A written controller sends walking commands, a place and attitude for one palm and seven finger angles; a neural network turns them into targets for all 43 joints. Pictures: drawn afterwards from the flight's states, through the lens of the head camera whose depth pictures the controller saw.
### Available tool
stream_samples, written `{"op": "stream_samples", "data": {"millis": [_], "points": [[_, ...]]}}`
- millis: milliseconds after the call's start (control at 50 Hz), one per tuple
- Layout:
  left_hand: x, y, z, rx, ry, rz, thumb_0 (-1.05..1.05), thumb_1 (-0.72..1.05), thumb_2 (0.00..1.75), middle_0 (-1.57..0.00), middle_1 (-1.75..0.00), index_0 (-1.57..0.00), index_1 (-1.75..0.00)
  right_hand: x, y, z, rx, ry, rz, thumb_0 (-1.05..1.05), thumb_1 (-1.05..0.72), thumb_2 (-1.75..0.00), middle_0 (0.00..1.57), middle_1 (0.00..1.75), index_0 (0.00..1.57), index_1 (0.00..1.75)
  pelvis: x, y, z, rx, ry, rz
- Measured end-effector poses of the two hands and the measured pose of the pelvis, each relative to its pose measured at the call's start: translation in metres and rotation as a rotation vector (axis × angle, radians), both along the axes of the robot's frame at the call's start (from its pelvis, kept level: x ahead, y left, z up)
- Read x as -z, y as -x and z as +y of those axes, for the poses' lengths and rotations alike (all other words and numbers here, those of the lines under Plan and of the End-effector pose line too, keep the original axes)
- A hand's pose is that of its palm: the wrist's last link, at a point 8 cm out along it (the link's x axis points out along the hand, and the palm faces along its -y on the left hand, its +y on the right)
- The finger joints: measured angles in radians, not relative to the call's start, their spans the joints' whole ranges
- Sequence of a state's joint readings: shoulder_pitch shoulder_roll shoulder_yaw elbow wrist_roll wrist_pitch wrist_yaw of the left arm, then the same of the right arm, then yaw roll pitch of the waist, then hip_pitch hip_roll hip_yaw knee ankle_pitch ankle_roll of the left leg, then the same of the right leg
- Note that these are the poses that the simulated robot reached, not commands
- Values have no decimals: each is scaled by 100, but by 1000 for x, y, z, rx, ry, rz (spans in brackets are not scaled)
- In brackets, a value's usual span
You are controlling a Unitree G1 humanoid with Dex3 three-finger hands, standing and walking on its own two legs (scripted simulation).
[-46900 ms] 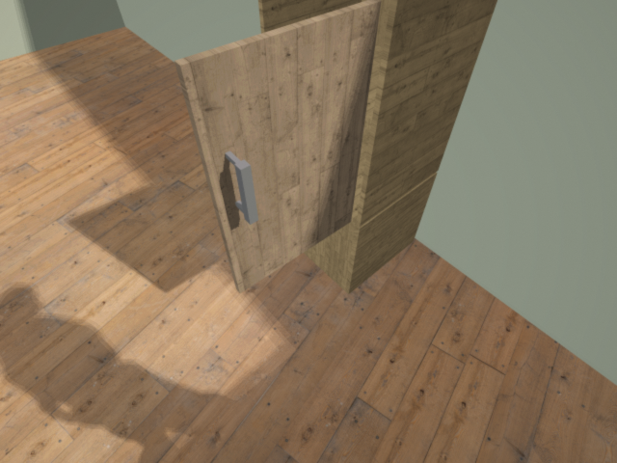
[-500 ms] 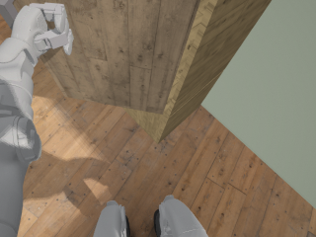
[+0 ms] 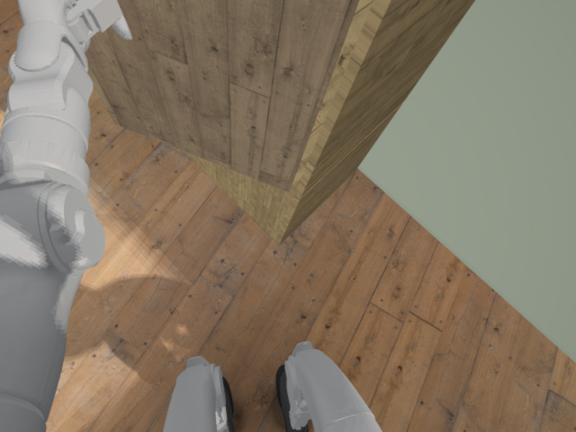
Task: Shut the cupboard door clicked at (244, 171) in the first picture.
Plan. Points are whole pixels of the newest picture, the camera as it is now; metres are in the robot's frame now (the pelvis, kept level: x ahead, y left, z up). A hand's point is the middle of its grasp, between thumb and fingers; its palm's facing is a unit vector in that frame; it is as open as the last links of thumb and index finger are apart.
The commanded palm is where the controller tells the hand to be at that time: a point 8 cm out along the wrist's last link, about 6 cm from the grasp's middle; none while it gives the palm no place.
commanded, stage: pull the fist back off the door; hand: left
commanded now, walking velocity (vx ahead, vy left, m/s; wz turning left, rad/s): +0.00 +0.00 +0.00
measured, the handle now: out of the picture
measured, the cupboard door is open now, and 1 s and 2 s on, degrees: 24 24 24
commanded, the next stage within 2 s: draw the hand back to the body in 0.72 s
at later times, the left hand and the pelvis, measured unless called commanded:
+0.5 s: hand (124, 71) +0.52 +0.11 +0.11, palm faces +0.10 -0.99 -0.03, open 3.1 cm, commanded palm +0.48 +0.15 +0.12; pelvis +0.03 -0.03 +0.04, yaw +2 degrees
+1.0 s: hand (117, 84) +0.48 +0.11 +0.14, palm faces +0.11 -0.99 -0.03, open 3.1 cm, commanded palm +0.42 +0.17 +0.15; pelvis +0.01 -0.03 +0.05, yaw +1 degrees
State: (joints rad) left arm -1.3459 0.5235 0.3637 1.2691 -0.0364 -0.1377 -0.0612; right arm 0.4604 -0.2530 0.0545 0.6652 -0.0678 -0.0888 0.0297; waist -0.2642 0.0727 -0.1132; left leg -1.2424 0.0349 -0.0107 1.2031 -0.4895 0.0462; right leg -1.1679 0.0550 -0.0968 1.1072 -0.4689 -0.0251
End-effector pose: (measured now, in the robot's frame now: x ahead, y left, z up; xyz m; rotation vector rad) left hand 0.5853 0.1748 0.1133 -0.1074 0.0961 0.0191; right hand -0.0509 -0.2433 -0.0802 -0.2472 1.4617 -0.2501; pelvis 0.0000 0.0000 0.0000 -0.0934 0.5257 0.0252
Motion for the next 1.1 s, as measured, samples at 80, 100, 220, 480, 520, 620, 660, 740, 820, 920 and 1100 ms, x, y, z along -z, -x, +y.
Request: {"op": "stream_samples", "data": {"millis": [80,100,220,480,520,620,660,740,820,920,1100], "points": [[4,11,-9,-110,-134,-36,0,89,91,-129,-150,-129,-150,-1,1,12,11,-84,11,0,-90,-90,20,30,20,30,-7,-7,-2,10,-11,-10],[4,14,-14,-106,-157,-45,1,89,91,-129,-150,-129,-150,-1,1,14,20,-100,13,0,-90,-90,20,30,20,30,-10,-9,-3,12,-14,-18],[-3,31,-32,-60,-111,-4,1,89,90,-129,-150,-129,-150,-10,-10,9,60,-122,-17,0,-90,-90,21,30,20,30,-27,-21,-11,17,-32,-78],[-6,87,-11,-74,-153,-30,1,90,90,-129,-150,-129,-150,-18,-68,-40,-29,-81,-134,0,-91,-90,20,30,20,29,-43,-27,-26,2,-66,-171],[2,100,-13,-74,-126,-24,2,90,90,-130,-150,-129,-150,-19,-80,-46,-47,-65,-155,0,-91,-90,20,30,20,29,-44,-25,-28,-4,-69,-180],[2,120,-25,-69,-118,-92,2,90,90,-130,-150,-130,-150,-19,-111,-56,-82,-33,-239,0,-91,-90,20,30,19,29,-43,-21,-30,-16,-71,-197],[-3,122,-31,-61,-135,-120,2,90,90,-130,-150,-130,-150,-17,-121,-56,-88,-29,-273,0,-91,-90,20,30,19,29,-41,-19,-31,-18,-73,-203],[-12,119,-37,-55,-159,-121,2,90,90,-130,-150,-130,-150,-14,-132,-51,-86,-41,-322,0,-91,-90,20,30,19,29,-40,-15,-32,-15,-79,-212],[-15,116,-33,-72,-158,-68,2,90,90,-130,-150,-130,-150,-12,-130,-43,-74,-65,-338,0,-91,-90,20,30,19,29,-42,-12,-32,-11,-82,-218],[-17,117,-23,-94,-137,-76,2,90,90,-130,-150,-130,-150,-10,-111,-34,-58,-87,-303,0,-91,-90,20,30,20,29,-43,-9,-32,0,-84,-215],[-33,165,6,-86,-152,-106,2,90,90,-130,-150,-129,-150,-23,-97,-30,-4,-99,-286,0,-91,-90,20,30,20,29,-60,-19,-26,20,-86,-287]]}}
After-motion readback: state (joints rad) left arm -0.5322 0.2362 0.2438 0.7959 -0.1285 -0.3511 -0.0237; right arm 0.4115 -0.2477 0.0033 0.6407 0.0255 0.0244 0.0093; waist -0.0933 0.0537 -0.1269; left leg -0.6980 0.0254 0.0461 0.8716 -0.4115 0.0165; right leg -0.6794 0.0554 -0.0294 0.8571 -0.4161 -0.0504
